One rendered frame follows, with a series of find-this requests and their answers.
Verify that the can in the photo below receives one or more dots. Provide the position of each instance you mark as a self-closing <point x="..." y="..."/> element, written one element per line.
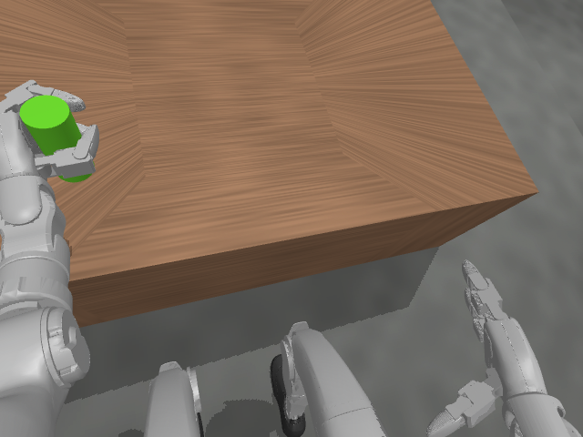
<point x="51" y="124"/>

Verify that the left robot arm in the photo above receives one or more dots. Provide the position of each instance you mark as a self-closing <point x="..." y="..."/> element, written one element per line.
<point x="42" y="352"/>

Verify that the right robot arm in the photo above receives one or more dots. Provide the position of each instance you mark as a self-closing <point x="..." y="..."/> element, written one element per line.
<point x="534" y="414"/>

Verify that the right robot hand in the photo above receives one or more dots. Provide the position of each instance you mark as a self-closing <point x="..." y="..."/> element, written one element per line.
<point x="512" y="366"/>

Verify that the left robot hand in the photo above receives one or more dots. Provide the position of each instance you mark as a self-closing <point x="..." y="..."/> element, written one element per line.
<point x="20" y="155"/>

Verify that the right robot foot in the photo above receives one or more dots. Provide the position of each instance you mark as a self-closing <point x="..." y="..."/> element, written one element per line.
<point x="291" y="428"/>

